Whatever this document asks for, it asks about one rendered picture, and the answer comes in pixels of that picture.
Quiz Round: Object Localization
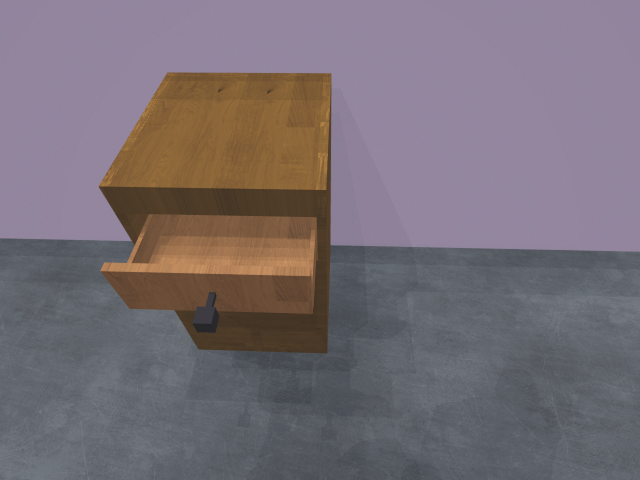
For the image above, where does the handle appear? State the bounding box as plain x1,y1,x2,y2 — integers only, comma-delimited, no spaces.
192,292,219,333

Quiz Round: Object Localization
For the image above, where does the cabinet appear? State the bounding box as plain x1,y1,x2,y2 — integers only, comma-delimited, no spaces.
98,72,331,353

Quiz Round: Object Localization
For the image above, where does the drawer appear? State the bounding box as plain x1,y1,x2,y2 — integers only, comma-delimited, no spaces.
100,214,317,314

